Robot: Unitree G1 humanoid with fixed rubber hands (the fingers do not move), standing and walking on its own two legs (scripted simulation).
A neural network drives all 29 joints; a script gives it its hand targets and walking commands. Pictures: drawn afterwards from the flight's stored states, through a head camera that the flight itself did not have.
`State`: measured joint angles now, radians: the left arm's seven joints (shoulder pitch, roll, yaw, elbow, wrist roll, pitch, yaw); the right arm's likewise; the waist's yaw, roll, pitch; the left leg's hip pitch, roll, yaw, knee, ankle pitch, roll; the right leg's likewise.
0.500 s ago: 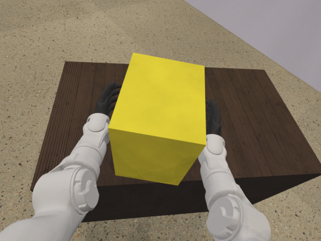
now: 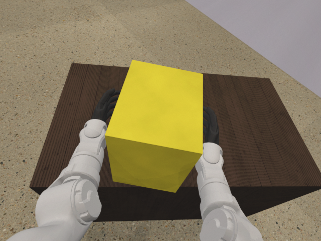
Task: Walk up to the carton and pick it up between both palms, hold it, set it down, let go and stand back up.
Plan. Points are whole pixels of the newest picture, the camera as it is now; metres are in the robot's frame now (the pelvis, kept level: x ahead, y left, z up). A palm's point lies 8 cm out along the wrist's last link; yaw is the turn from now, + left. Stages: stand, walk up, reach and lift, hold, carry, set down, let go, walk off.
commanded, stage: reach and lift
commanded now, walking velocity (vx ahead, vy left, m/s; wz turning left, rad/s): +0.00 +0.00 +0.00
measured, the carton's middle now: (155, 130) +0.43 -0.01 -0.02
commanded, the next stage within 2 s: none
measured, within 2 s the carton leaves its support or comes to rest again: leaves its support in 0.82 s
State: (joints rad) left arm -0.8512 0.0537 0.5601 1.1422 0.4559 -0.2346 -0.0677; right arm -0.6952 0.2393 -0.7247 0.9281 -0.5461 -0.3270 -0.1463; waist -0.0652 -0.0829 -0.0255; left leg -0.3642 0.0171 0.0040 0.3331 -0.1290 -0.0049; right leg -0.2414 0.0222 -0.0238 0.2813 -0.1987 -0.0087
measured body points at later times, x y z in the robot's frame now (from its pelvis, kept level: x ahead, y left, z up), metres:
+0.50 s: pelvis +0.00 +0.02 +0.00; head +0.06 +0.06 +0.44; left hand +0.44 +0.14 +0.04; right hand +0.38 -0.15 +0.04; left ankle +0.01 +0.12 -0.75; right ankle -0.05 -0.11 -0.75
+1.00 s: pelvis -0.01 +0.01 +0.00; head +0.02 +0.04 +0.45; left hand +0.42 +0.14 +0.06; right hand +0.37 -0.15 +0.06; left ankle +0.01 +0.12 -0.75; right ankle -0.05 -0.11 -0.75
